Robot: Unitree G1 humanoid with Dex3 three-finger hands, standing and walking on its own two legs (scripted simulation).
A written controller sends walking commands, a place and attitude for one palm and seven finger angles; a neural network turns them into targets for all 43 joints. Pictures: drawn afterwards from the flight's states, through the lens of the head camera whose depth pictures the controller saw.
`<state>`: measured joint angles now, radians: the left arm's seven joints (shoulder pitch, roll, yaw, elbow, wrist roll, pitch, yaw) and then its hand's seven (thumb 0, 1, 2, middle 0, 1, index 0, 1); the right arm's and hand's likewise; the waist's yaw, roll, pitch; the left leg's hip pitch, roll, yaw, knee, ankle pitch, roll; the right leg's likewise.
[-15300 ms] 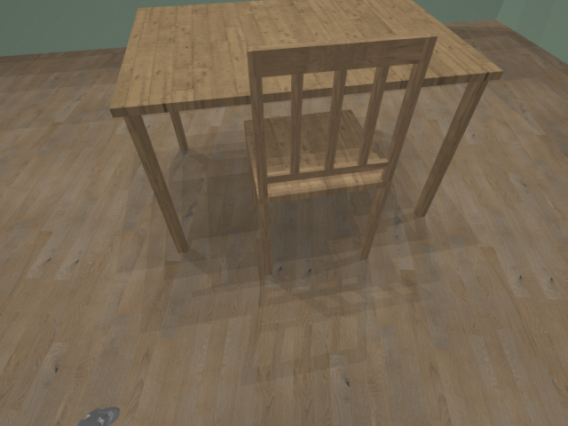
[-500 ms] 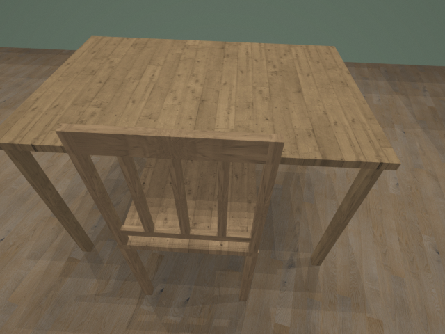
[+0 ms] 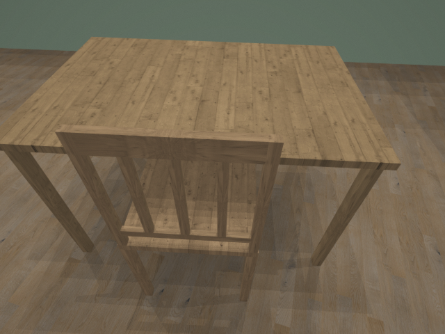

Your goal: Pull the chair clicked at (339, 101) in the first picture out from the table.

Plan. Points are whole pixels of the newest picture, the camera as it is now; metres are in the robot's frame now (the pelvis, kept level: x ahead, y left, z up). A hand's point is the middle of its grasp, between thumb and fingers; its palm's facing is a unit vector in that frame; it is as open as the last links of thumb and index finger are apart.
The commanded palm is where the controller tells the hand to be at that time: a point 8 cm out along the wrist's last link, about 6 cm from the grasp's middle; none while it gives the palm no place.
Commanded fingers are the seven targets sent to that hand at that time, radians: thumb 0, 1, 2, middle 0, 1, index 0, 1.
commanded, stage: raise the hand toward the chair's back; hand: left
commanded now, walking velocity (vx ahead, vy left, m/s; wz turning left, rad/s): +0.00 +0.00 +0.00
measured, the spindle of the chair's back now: (180, 200) +0.44 +0.14 -0.07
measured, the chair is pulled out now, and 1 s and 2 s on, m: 0.00 0.00 0.00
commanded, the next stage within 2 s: none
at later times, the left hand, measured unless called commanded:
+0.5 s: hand (157, 323) +0.16 +0.13 -0.06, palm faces -0.06 -1.00 +0.08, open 9.1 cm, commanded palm +0.11 +0.21 -0.07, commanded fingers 0.00 0.39 0.68 -0.15 -0.22 -0.15 -0.22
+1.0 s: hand (119, 318) +0.16 +0.20 -0.05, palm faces +0.07 -1.00 -0.03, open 13.5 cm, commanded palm +0.13 +0.25 -0.06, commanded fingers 0.00 -0.20 0.43 -0.09 -0.13 -0.09 -0.13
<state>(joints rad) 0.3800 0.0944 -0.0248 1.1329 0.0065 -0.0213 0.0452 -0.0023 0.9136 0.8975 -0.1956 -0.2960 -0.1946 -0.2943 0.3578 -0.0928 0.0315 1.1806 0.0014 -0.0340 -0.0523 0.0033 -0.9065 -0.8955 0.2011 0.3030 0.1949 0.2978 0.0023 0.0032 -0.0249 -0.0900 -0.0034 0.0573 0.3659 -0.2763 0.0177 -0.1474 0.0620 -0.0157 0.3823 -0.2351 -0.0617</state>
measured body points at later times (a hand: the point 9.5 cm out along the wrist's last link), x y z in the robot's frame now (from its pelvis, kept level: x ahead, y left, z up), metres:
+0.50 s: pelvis -0.05 +0.00 -0.08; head +0.00 +0.03 +0.37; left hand +0.16 +0.18 -0.06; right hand +0.19 -0.26 -0.10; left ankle -0.05 +0.10 -0.74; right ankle -0.02 -0.08 -0.74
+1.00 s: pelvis -0.05 +0.01 -0.09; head +0.03 +0.02 +0.35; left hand +0.16 +0.25 -0.05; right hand +0.12 -0.21 -0.19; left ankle -0.05 +0.10 -0.74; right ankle -0.02 -0.08 -0.74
